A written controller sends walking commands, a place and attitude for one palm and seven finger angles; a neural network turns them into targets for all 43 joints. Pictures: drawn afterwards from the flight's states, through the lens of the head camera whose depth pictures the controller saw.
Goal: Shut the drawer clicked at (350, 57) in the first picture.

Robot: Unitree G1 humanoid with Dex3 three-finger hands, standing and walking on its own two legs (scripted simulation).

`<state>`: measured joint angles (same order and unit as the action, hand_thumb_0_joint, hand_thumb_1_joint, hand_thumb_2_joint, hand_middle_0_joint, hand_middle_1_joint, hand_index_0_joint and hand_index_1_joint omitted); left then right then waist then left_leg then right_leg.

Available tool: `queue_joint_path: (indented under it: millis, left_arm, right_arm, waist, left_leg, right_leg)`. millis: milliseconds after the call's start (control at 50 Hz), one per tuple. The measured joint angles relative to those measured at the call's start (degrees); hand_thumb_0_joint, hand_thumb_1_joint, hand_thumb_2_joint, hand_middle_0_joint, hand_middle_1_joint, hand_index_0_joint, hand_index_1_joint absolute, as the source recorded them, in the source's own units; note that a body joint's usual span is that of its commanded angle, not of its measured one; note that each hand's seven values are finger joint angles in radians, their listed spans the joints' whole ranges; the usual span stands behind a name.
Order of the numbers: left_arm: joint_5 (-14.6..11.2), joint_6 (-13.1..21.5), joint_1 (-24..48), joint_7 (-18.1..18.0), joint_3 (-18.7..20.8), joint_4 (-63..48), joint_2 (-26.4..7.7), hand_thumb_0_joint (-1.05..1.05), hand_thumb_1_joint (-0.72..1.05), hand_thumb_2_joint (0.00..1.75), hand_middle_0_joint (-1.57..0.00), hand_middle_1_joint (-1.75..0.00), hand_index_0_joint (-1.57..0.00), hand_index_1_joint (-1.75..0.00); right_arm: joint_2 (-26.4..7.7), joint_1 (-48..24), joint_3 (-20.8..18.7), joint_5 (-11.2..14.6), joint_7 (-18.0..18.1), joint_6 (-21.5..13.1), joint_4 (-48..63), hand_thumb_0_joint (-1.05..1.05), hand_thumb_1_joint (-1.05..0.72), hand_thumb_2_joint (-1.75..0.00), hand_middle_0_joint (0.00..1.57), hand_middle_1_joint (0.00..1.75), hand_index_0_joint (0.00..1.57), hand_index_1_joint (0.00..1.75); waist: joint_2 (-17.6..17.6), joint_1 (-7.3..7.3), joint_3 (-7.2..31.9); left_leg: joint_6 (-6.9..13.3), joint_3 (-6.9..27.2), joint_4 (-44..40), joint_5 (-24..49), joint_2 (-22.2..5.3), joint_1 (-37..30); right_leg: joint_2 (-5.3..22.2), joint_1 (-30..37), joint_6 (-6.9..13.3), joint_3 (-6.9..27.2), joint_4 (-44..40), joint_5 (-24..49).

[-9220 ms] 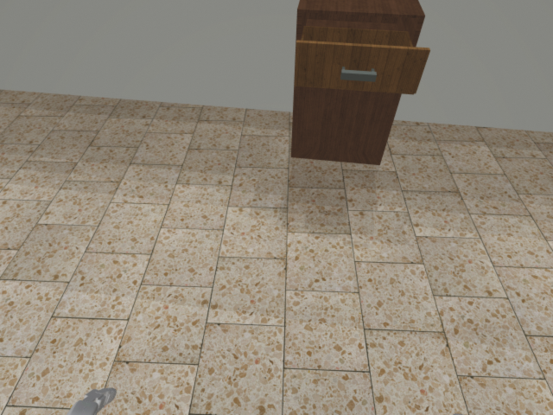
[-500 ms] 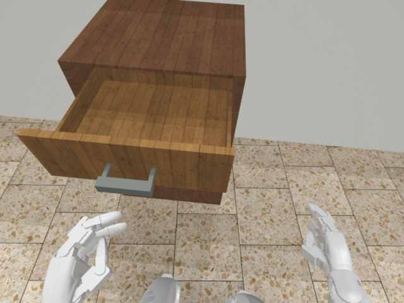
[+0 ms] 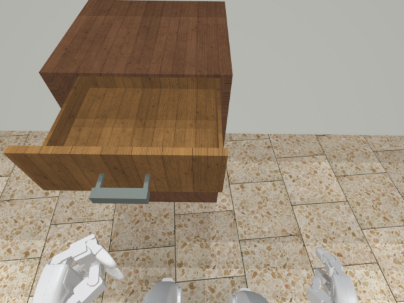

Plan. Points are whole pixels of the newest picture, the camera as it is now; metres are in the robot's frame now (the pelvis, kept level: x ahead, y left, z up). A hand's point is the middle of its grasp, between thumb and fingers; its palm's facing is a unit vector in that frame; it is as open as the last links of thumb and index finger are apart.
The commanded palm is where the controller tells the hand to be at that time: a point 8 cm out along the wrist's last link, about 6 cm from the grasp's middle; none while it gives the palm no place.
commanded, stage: raise the hand and make a fist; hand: left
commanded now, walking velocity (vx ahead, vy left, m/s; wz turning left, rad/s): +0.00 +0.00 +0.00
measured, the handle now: (122, 186) +0.36 +0.20 -0.01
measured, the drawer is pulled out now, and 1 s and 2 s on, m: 0.25 0.25 0.25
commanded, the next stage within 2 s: bring the fist close to the handle in 0.92 s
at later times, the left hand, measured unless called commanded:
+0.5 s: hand (97, 286) +0.15 +0.16 +0.09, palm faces +0.05 -1.00 +0.00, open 3.2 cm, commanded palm +0.09 +0.22 +0.09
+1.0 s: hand (100, 288) +0.15 +0.15 +0.08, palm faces +0.05 -1.00 -0.03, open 3.3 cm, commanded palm +0.09 +0.21 +0.09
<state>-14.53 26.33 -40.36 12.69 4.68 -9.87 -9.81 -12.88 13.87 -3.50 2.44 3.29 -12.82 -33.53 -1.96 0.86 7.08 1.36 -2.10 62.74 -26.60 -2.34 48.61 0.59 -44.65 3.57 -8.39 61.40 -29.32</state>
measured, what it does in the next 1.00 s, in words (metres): stands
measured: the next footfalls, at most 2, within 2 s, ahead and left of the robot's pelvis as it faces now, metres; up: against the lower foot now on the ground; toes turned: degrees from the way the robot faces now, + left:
none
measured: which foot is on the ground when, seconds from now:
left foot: down 0.00-1.00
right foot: down 0.00-1.00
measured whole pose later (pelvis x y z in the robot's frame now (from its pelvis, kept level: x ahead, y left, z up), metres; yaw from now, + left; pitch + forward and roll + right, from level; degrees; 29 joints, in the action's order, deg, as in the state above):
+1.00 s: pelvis +0.01 +0.01 +0.00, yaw +0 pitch +12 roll -2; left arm -9.6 21.4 -51.3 5.8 -2.2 -24.8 -9.5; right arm -10.7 13.5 -0.8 2.7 1.3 -7.1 -23.6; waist -2.7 -0.7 9.3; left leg 2.4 -1.9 63.9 -28.6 -1.8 47.8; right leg 0.9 -43.1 2.4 -8.4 61.4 -30.7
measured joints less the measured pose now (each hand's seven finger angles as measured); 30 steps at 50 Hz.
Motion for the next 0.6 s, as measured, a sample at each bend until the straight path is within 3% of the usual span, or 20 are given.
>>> queue_joint_path:
  millis: [120, 280, 460, 600]
  left_arm:
    - [1.91, 1.13, -3.34, -3.52, -3.00, -4.42, 1.03, 0.02, 0.90, 0.90, -1.12, -1.30, -1.12, -1.31]
    - [4.87, -2.16, -4.68, -5.57, -7.61, -9.15, 1.20, 0.02, 0.90, 0.90, -1.28, -1.47, -1.28, -1.48]
    - [5.74, -5.84, -7.27, -7.17, -8.40, -13.87, 1.18, 0.02, 0.90, 0.90, -1.37, -1.57, -1.37, -1.58]
    - [5.63, -6.34, -10.59, -6.74, -8.08, -15.70, 0.64, 0.02, 0.90, 0.90, -1.39, -1.59, -1.39, -1.60]
  right_arm:
    - [0.13, -1.85, 0.27, -0.31, -0.87, 0.15, 3.19, 0.01, -0.91, -0.90, 0.20, 0.30, 0.20, 0.30]
    - [1.79, -3.70, 3.10, -0.48, -1.85, 2.07, 8.33, 0.01, -0.91, -0.90, 0.20, 0.30, 0.20, 0.30]
    - [2.82, -2.08, 4.80, -0.41, -2.54, 4.59, 10.60, 0.01, -0.90, -0.90, 0.20, 0.30, 0.21, 0.30]
    - [2.25, -0.35, 3.86, -0.17, -2.46, 5.40, 10.16, 0.01, -0.90, -0.90, 0.20, 0.30, 0.21, 0.30]
  waist:
    - [0.03, -0.63, 0.59]
    - [-0.36, -2.01, 1.11]
    - [-0.91, -2.41, 1.43]
    - [-0.72, -2.16, 1.67]
  left_leg:
    - [0.80, -0.02, 0.66, -0.41, 0.45, 0.17]
    - [1.56, 0.16, 1.51, -0.95, 0.88, 0.42]
    - [1.89, 0.18, 0.79, -1.40, 1.01, -1.17]
    - [1.92, -0.06, 0.21, -1.62, 0.98, -1.90]
  right_leg:
    - [0.44, 0.21, -0.71, 0.01, 0.17, -0.12]
    - [0.85, 0.45, -1.45, -0.16, 0.39, -0.37]
    - [0.81, 2.31, -1.93, -0.12, -0.93, -0.41]
    - [0.72, 2.92, -2.05, 0.16, -1.51, -0.51]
